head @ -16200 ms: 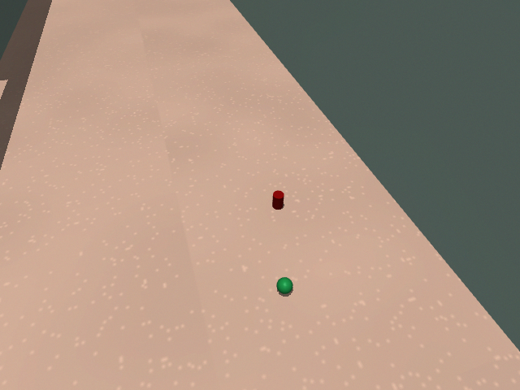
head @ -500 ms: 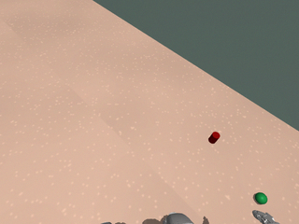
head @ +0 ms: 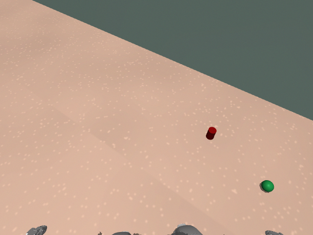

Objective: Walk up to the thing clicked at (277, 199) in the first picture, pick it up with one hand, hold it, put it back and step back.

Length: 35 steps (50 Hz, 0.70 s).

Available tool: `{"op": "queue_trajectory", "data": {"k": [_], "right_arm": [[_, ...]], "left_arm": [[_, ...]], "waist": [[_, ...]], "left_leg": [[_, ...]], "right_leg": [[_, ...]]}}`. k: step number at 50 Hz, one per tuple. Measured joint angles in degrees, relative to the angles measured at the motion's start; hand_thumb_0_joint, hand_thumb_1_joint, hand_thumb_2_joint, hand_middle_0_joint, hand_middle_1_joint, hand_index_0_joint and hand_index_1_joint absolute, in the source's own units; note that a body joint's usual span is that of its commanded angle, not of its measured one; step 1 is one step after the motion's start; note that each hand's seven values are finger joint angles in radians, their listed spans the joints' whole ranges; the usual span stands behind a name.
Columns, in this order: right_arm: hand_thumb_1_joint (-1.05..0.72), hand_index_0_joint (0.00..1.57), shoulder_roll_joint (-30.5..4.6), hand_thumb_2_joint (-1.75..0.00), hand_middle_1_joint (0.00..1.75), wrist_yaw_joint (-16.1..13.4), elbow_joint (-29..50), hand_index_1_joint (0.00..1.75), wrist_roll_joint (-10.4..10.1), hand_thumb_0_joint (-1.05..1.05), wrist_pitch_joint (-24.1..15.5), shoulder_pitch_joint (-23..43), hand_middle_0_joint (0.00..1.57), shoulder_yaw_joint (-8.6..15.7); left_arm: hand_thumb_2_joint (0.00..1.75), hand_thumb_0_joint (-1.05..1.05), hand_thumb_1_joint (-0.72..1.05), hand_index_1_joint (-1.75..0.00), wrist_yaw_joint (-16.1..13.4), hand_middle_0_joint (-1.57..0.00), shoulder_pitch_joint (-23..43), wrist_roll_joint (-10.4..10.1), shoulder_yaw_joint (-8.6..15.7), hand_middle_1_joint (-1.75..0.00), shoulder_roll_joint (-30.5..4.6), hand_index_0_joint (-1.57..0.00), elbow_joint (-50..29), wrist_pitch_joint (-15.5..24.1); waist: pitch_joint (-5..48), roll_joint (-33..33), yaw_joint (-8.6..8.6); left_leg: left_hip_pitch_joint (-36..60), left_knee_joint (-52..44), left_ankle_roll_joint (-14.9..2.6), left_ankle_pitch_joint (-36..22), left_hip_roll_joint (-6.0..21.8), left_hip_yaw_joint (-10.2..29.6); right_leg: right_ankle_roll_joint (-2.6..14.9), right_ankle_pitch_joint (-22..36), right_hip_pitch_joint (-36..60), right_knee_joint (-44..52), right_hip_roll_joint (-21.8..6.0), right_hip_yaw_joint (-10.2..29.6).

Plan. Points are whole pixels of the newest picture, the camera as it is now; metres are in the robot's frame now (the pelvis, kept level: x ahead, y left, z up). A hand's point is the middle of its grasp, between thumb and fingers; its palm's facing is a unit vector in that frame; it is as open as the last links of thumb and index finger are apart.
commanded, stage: walk up
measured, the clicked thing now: (211, 133) +0.82 -0.40 -0.70
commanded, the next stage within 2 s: none
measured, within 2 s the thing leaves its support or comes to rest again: neither
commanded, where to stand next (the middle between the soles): +0.07 +0.02 m, yaw +64 degrees
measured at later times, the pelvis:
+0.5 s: pelvis -0.05 -0.07 +0.03, yaw +24 degrees
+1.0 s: pelvis -0.04 -0.02 +0.03, yaw +44 degrees
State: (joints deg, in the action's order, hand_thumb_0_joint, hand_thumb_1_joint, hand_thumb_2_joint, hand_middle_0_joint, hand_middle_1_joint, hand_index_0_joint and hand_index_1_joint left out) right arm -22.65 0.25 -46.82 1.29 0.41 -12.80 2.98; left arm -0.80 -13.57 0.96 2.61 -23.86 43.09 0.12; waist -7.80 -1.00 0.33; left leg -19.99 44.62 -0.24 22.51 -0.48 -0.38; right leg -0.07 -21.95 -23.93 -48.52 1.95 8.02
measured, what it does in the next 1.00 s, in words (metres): steps on the spot, turning left: right foot, then left foot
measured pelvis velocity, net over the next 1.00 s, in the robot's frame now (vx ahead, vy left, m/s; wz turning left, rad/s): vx -0.04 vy -0.02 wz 0.77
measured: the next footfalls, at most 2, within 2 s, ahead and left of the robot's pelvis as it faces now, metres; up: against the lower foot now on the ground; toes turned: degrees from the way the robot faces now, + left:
right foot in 0.34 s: +0.07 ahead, -0.12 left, +0.00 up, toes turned +23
left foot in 0.78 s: -0.09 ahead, +0.09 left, +0.00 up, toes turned +38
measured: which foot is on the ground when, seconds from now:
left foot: down 0.00-0.36, up 0.38-0.76, down 0.78-1.00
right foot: down 0.00-0.00, up 0.02-0.32, down 0.34-0.80, up 0.82-1.00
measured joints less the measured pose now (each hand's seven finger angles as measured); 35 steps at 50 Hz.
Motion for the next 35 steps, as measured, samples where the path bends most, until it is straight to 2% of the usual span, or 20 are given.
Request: {"op": "queue_trajectory", "data": {"k": [1, 4, 7, 9, 15, 16, 17, 18, 19, 20, 22, 24, 27, 32, 35], "right_arm": [[-0.90, 0.20, 0.81, -0.90, 0.30, -0.02, 0.45, 0.30, 0.03, 0.01, -0.45, -1.19, 0.21, 0.10], [-0.90, 0.20, 2.13, -0.90, 0.30, 0.36, 0.42, 0.30, 0.19, 0.01, -0.56, -5.34, 0.21, -0.64], [-0.90, 0.21, 2.62, -0.90, 0.30, 0.02, 0.26, 0.30, 0.13, 0.01, 0.17, -7.38, 0.21, -1.44], [-0.90, 0.21, 2.13, -0.90, 0.30, -0.17, 0.97, 0.30, 0.27, 0.01, 0.08, -7.94, 0.21, -1.27], [-0.90, 0.21, -0.19, -0.90, 0.30, -0.33, 4.47, 0.30, 1.35, 0.01, 0.38, -8.20, 0.21, 0.12], [-0.90, 0.21, -0.62, -0.90, 0.30, -0.27, 5.01, 0.30, 1.47, 0.01, 0.61, -7.97, 0.21, 0.35], [-0.90, 0.21, -1.12, -0.90, 0.30, -0.21, 5.43, 0.30, 1.48, 0.01, 0.86, -7.53, 0.21, 0.57], [-0.90, 0.21, -1.69, -0.90, 0.30, -0.22, 5.61, 0.30, 1.35, 0.01, 1.16, -6.73, 0.21, 0.85], [-0.90, 0.21, -1.85, -0.90, 0.30, -0.42, 5.47, 0.30, 1.04, 0.01, 1.45, -5.95, 0.21, 1.09], [-0.90, 0.20, -1.61, -0.90, 0.30, -0.76, 5.18, 0.30, 0.97, 0.01, 1.68, -5.52, 0.21, 1.23], [-0.90, 0.20, -1.11, -0.90, 0.30, -0.79, 4.47, 0.30, 0.94, 0.01, 1.92, -5.54, 0.21, 1.09], [-0.90, 0.20, -1.39, -0.90, 0.30, 0.10, 3.85, 0.30, 1.07, 0.01, 1.95, -5.92, 0.21, 1.04], [-0.90, 0.20, -2.50, -0.90, 0.30, 1.46, 3.51, 0.30, 1.57, 0.01, 1.63, -6.80, 0.21, 1.36], [-0.90, 0.20, -3.00, -0.90, 0.30, 2.66, 1.45, 0.30, 1.00, 0.01, 1.37, -7.97, 0.21, 1.68], [-0.90, 0.20, -2.70, -0.90, 0.30, 3.00, 0.19, 0.30, 0.43, 0.01, 1.10, -8.12, 0.21, 1.51]], "left_arm": [[0.90, 0.00, 0.90, -0.30, 0.21, -0.21, 1.84, -0.14, 0.35, -0.30, -0.27, -0.21, 0.55, -1.20], [0.90, 0.00, 0.90, -0.30, 0.22, -0.21, 7.09, 0.27, 0.34, -0.30, 0.14, -0.21, 0.82, -2.50], [0.90, 0.00, 0.90, -0.30, 0.97, -0.20, 9.71, -0.02, 0.18, -0.30, 0.35, -0.21, -0.91, -1.36], [0.90, 0.00, 0.90, -0.30, 1.44, -0.20, 10.83, -0.13, 0.33, -0.30, 0.62, -0.21, -1.55, -1.32], [0.90, 0.00, 0.90, -0.30, 1.83, -0.20, 11.57, -0.18, 1.06, -0.30, 1.04, -0.21, -1.24, -1.86], [0.90, 0.00, 0.90, -0.30, 1.80, -0.20, 11.28, -0.18, 1.18, -0.30, 1.12, -0.21, -1.02, -1.67], [0.90, 0.00, 0.90, -0.30, 1.71, -0.20, 10.96, -0.16, 1.39, -0.30, 1.36, -0.21, -0.74, -1.35], [0.90, 0.00, 0.90, -0.30, 1.56, -0.20, 10.65, 0.00, 1.55, -0.30, 1.84, -0.21, -0.40, -1.04], [0.90, 0.00, 0.90, -0.30, 1.50, -0.20, 10.02, 0.33, 1.51, -0.30, 2.09, -0.21, -0.13, -0.83], [0.90, 0.00, 0.90, -0.30, 1.56, -0.20, 9.34, 0.76, 1.40, -0.30, 2.18, -0.21, 0.26, -0.85], [0.90, 0.00, 0.90, -0.30, 1.73, -0.20, 8.26, 1.17, 1.48, -0.30, 2.36, -0.21, 1.38, -1.24], [0.90, 0.00, 0.90, -0.30, 1.66, -0.21, 6.83, 1.13, 1.65, -0.30, 2.75, -0.21, 2.44, -1.14], [0.90, 0.00, 0.90, -0.30, 1.96, -0.21, 4.03, 1.23, 1.83, -0.30, 2.74, -0.21, 3.32, -0.61], [0.90, 0.00, 0.90, -0.30, 3.03, -0.21, 0.95, 1.57, 3.25, -0.30, 0.65, -0.21, 3.22, -0.28], [0.90, 0.00, 0.90, -0.30, 3.79, -0.21, -0.52, 1.74, 3.85, -0.30, -1.20, -0.21, 2.66, -0.29]], "waist": [[-0.61, -1.72, 0.25], [-1.14, -2.28, 1.98], [-1.36, -3.07, 1.39], [-1.70, -3.06, 1.44], [-0.83, -2.02, 2.40], [-0.45, -1.58, 2.28], [-0.29, -0.83, 1.92], [-0.74, 0.62, 1.66], [-0.99, 1.54, 1.63], [-0.70, 1.71, 1.61], [0.25, 0.86, 0.98], [1.30, 0.54, 0.19], [3.22, 1.36, -0.68], [4.55, 0.99, -2.11], [4.79, -0.21, -3.23]], "left_leg": [[0.48, -0.47, 0.21, -0.64, -1.32, 0.25], [1.00, -3.20, 0.42, -3.38, -2.26, 5.56], [2.10, -8.54, 0.76, -7.36, -2.26, 8.46], [2.17, -10.49, 1.23, -9.15, -2.41, 10.09], [-0.48, -11.08, 2.64, -11.74, -4.00, 14.90], [-1.28, -10.54, 2.99, -11.82, -4.19, 15.58], [-2.10, -9.57, 3.38, -11.63, -4.14, 16.22], [-2.73, -7.91, 2.72, -10.62, -3.66, 17.01], [-3.64, -5.02, 1.85, -6.63, -3.70, 17.34], [-5.29, -1.01, 1.58, -3.06, -3.94, 15.73], [-8.39, 7.40, 1.42, -0.22, -4.17, 10.39], [-9.82, 12.91, 1.25, -1.56, -3.74, 7.22], [-10.01, 15.25, 0.94, -4.44, -1.62, 5.28], [-6.26, 9.69, 2.01, -2.97, 2.21, 2.62], [-2.66, 2.90, 1.90, -0.05, 3.08, 1.33]], "right_leg": [[0.23, -0.95, -0.21, -2.18, -1.00, -0.36], [0.02, -7.54, -1.06, -9.15, 1.98, -1.88], [0.26, -6.50, -2.83, -11.33, 2.44, -3.99], [0.41, -5.14, -2.66, -8.98, 1.99, -4.69], [0.91, -5.78, 2.14, 2.76, 2.73, -2.61], [1.27, -4.97, 3.76, 6.19, 2.98, -2.53], [1.77, -1.40, 5.31, 9.94, 3.35, -2.74], [2.11, 4.59, 6.03, 11.92, 3.97, -3.77], [2.31, 6.76, 6.38, 12.15, 4.12, -4.91], [2.54, 6.78, 6.55, 11.95, 3.56, -5.96], [3.09, 6.39, 7.51, 12.54, 1.29, -7.44], [3.04, 7.09, 9.06, 14.81, -0.71, -8.62], [2.97, 7.87, 10.14, 17.55, -2.31, -10.62], [3.10, 7.90, 10.40, 18.05, -4.80, -14.47], [2.57, 6.96, 9.75, 16.75, -6.36, -16.38]]}}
